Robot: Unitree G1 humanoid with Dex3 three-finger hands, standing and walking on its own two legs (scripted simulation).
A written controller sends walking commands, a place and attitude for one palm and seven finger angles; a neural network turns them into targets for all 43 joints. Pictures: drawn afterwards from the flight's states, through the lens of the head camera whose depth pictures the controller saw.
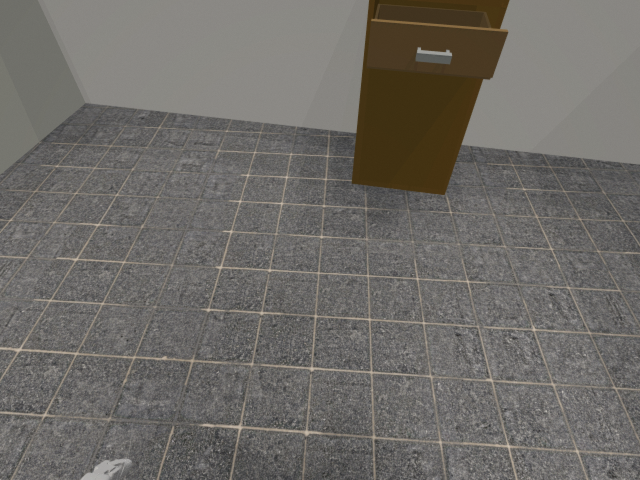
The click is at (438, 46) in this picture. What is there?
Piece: drawer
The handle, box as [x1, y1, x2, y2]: [416, 47, 451, 63]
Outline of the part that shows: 416,60 418,61 440,63 450,62 451,53 449,52 449,50 446,50 445,52 421,50 420,47 418,47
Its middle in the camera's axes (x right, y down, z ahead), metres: +0.35 -0.57 +1.20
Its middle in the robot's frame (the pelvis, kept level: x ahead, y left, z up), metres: +1.30 -0.28 -0.02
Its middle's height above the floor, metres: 0.75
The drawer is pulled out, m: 0.21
